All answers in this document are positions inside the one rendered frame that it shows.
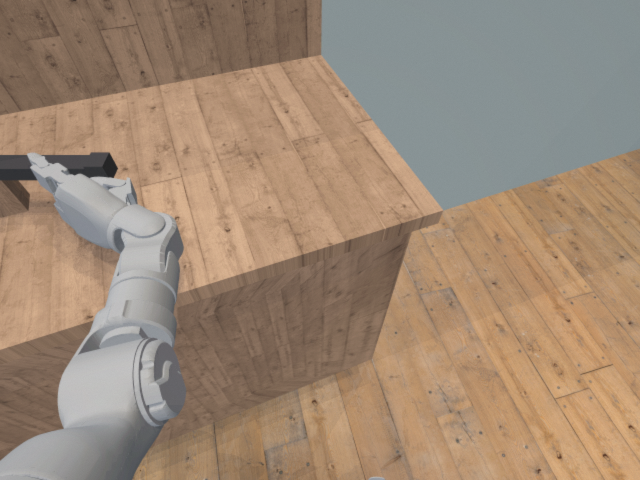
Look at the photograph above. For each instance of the tap lever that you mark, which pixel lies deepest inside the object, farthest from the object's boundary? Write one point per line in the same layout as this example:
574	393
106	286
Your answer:
97	164

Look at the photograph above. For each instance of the counter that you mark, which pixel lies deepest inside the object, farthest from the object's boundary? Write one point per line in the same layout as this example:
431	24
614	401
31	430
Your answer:
294	209

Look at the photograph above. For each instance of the robot left upper arm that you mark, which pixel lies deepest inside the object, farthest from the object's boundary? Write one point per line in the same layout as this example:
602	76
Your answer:
114	402

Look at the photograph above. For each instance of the left robot hand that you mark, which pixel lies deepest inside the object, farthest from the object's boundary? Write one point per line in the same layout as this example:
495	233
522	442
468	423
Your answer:
86	204

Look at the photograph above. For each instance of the robot left forearm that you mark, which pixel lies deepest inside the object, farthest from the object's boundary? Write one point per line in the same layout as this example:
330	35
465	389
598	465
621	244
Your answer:
144	287

